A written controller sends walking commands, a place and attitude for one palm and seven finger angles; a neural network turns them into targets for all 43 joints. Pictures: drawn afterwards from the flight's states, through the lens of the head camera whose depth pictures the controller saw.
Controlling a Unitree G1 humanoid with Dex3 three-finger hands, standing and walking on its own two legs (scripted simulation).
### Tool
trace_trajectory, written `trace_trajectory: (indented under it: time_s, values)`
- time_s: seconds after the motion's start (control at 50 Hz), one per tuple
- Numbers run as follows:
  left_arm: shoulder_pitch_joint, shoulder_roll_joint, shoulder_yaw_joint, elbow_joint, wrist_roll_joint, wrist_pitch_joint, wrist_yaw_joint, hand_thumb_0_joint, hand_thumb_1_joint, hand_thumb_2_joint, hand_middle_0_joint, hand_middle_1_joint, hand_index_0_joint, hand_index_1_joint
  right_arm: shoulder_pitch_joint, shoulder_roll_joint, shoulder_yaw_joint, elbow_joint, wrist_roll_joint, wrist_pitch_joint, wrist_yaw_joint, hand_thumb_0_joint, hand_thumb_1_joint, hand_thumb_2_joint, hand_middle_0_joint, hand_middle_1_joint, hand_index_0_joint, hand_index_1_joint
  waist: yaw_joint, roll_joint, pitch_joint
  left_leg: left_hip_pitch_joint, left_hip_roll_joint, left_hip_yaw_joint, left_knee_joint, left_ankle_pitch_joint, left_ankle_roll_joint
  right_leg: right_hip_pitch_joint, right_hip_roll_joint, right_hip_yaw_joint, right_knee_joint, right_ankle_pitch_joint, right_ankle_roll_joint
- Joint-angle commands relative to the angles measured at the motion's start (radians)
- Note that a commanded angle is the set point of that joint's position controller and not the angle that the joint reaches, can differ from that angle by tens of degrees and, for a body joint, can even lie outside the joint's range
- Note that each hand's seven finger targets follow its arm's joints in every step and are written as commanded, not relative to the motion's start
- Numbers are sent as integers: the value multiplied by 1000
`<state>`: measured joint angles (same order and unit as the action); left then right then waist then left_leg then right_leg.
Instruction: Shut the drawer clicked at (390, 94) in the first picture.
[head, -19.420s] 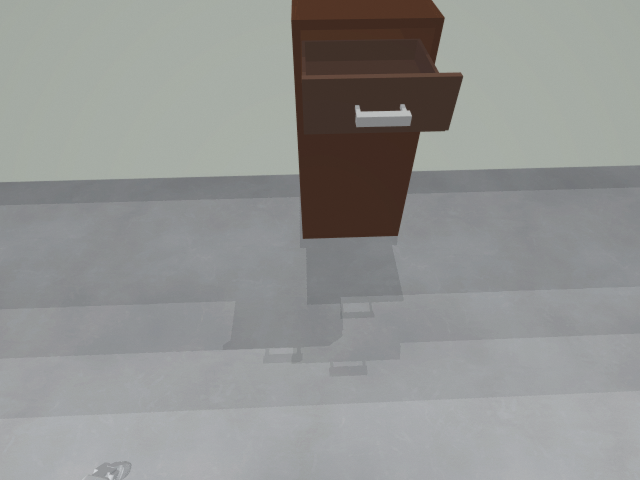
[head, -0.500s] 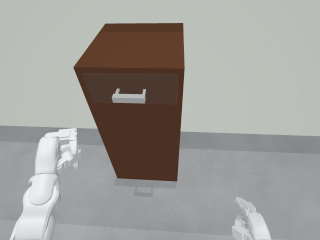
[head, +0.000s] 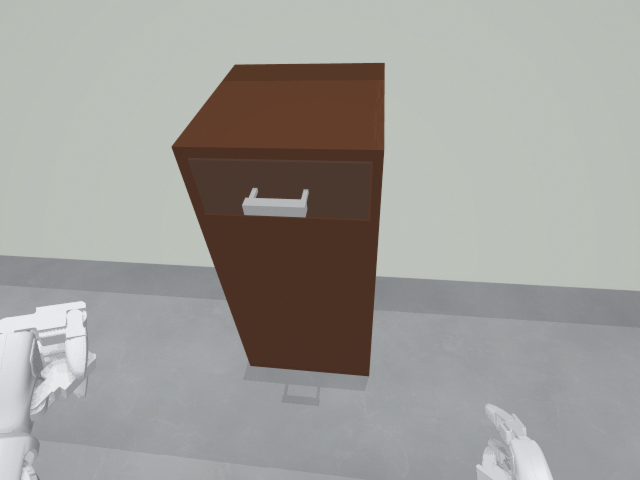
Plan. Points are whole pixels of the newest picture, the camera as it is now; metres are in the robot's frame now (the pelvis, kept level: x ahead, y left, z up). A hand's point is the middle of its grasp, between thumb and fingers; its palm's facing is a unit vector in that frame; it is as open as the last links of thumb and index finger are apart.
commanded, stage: draw the hand back to the body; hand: left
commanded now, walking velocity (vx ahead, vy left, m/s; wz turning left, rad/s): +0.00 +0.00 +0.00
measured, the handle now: (277, 200) +0.62 +0.18 +0.00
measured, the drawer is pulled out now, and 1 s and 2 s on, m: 0.00 0.00 0.00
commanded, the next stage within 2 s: step back with the hand held close in 0.04 s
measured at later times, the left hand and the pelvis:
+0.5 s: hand (100, 358) +0.19 +0.25 +0.14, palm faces +0.25 -0.83 -0.50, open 3.2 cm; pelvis -0.01 +0.02 +0.00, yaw -1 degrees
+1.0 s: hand (27, 435) +0.11 +0.27 +0.15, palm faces +0.33 -0.82 -0.47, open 3.2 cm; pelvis -0.09 +0.03 -0.01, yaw +1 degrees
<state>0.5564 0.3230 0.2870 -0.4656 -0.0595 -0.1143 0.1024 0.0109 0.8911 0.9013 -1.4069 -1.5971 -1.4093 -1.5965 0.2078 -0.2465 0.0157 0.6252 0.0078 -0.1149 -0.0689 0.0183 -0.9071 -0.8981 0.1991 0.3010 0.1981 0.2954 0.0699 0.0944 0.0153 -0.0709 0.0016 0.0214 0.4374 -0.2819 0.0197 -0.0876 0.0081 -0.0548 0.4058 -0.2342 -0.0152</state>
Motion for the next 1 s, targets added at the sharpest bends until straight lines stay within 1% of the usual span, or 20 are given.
trace_trajectory:
  time_s: [0.0,0.08,0.14,0.16,0.18,0.2,0.24,0.26,0.32,0.4,0.5,0.6,0.68,0.74,0.82,0.88,0.9,0.94,0.96,0.98]
  values:
    - [-140,151,88,-153,-4,-57,20,0,900,900,-1400,-1600,-1400,-1600,-133,-81,-31,-158,-1,-58,-20,0,-900,-900,200,300,200,300,-22,-103,19,-49,11,-25,-72,109,25,-61,-17,48,-101,21,-5]
    - [-117,168,105,-208,-3,-62,24,0,900,900,-1400,-1600,-1400,-1600,-134,-77,-28,-162,-7,-70,-21,0,-900,-900,200,300,200,300,-5,-33,-87,-24,9,-23,-65,188,20,14,-24,52,-68,126,-10]
    - [-107,167,102,-233,-1,-55,27,0,900,900,-1400,-1600,-1400,-1600,-137,-73,-24,-161,-9,-72,-17,0,-900,-900,200,300,200,300,-4,-13,-91,-22,9,-21,-56,262,14,33,-22,48,-52,210,-11]
    - [-306,348,292,-330,0,-117,37,0,900,900,-1400,-1600,-1400,-1600,-116,-88,-14,-216,-1,-48,-13,0,-900,-900,200,300,200,300,-43,21,14,-103,17,-53,-58,189,26,-37,-62,145,-96,258,-16]
    - [-168,255,233,-220,-1,-120,27,0,900,900,-1400,-1600,-1400,-1600,-121,-80,-30,-171,-9,-34,-13,0,-900,-900,200,300,200,300,-50,-74,7,-113,26,-65,-30,191,28,-55,-89,153,-100,286,-23]
    - [-74,201,185,-164,3,-111,18,0,900,900,-1400,-1600,-1400,-1600,-121,-82,-38,-168,-12,-17,-7,0,-900,-900,200,300,200,300,-55,-111,5,-95,28,-58,-20,221,28,-69,-96,156,-102,323,-22]
    - [-21,157,147,-143,4,-103,7,0,900,900,-1400,-1600,-1400,-1600,-118,-90,-48,-180,-15,18,2,0,-900,-900,200,300,200,300,-63,-123,-39,-90,38,-52,-19,297,24,-46,-95,126,-73,376,-12]
    - [-8,149,140,-151,4,-108,3,0,900,900,-1400,-1600,-1400,-1600,-127,-95,-54,-188,-16,27,2,0,-900,-900,200,300,200,300,-61,-89,-50,-91,40,-49,-23,340,22,-43,-91,112,-63,397,-8]
    - [56,160,148,-163,4,-109,6,0,900,900,-1400,-1600,-1400,-1600,-127,-95,-65,-200,-11,59,6,0,-900,-900,200,300,200,300,-62,-66,-127,-97,57,-50,-30,411,24,-11,-86,93,-22,423,1]
    - [93,215,198,-252,0,-113,18,0,900,900,-1400,-1600,-1400,-1600,-135,-90,-73,-236,0,85,-1,0,-900,-900,200,300,200,300,-54,-92,-218,-123,65,-61,-22,468,20,38,-80,77,35,477,9]
    - [97,244,220,-332,5,-119,32,0,900,900,-1400,-1600,-1400,-1600,-129,-95,-74,-258,0,85,-16,0,-900,-900,200,300,200,300,-50,-4,-225,-179,85,-93,-43,492,25,32,-49,64,104,428,22]
    - [90,219,209,-301,17,-124,32,0,900,900,-1400,-1600,-1400,-1600,-120,-102,-79,-253,-6,64,-20,0,-900,-900,200,300,200,300,-52,28,-153,-331,128,-120,-105,304,56,41,-27,68,181,267,30]
    - [63,200,203,-254,26,-132,32,0,900,900,-1400,-1600,-1400,-1600,-119,-104,-80,-246,-1,51,-20,0,-900,-900,200,300,200,300,-65,-52,-76,-508,115,-125,-121,-25,74,75,-45,117,161,237,25]
    - [37,199,192,-256,30,-144,35,0,900,900,-1400,-1600,-1400,-1600,-106,-103,-82,-243,1,45,-14,0,-900,-900,200,300,200,300,-77,-145,-51,-486,66,-109,-48,-187,65,-36,-87,190,33,70,5]
    - [19,211,184,-292,29,-167,48,0,900,900,-1400,-1600,-1400,-1600,-91,-95,-80,-229,-5,36,-11,0,-900,-900,200,300,200,300,-87,-181,-54,-330,22,-82,82,-169,38,-252,-147,236,-119,-192,-32]
    - [27,219,188,-325,31,-183,61,0,900,900,-1400,-1600,-1400,-1600,-94,-98,-72,-227,-11,28,-17,0,-900,-900,200,300,200,300,-91,-100,-65,-319,47,-121,8,-174,43,-264,-107,166,-81,-212,-13]
    - [41,224,199,-325,35,-190,66,0,900,900,-1400,-1600,-1400,-1600,-99,-101,-71,-228,-13,23,-20,0,-900,-900,200,300,200,300,-88,-52,-76,-378,76,-151,-67,-206,56,-196,-69,131,-23,-173,6]
    - [41,224,219,-343,53,-201,68,0,900,900,-1400,-1600,-1400,-1600,-112,-121,-72,-238,-10,8,-26,0,-900,-900,200,300,200,300,-78,115,-85,-632,191,-283,-270,-395,109,53,26,75,250,-25,38]
    - [30,228,227,-347,65,-205,65,0,900,900,-1400,-1600,-1400,-1600,-124,-114,-75,-243,-11,3,-31,0,-900,-900,200,300,200,300,-67,156,-87,-729,232,-332,-321,-450,126,133,53,65,355,21,45]
    - [33,234,239,-355,72,-209,63,0,900,900,-1400,-1600,-1400,-1600,-114,-109,-78,-244,-14,-3,-30,0,-900,-900,200,300,200,300,-62,154,-92,-737,247,-331,-316,-426,131,141,60,71,398,34,45]
